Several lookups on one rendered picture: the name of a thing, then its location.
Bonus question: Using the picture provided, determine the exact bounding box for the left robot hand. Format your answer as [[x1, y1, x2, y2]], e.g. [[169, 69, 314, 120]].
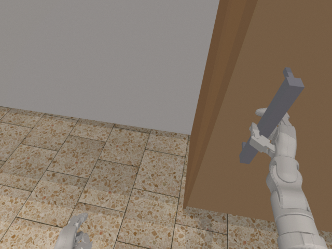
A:
[[54, 213, 93, 249]]

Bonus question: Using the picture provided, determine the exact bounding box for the wardrobe door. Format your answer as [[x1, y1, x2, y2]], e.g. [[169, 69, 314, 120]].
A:
[[187, 0, 332, 232]]

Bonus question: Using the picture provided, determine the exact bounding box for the right robot forearm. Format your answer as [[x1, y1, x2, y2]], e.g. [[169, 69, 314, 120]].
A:
[[266, 156, 328, 249]]

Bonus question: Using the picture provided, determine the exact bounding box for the handle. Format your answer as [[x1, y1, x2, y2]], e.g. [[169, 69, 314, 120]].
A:
[[239, 67, 305, 164]]

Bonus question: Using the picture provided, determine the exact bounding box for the right robot hand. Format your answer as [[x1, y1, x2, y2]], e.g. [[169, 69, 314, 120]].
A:
[[249, 108, 297, 159]]

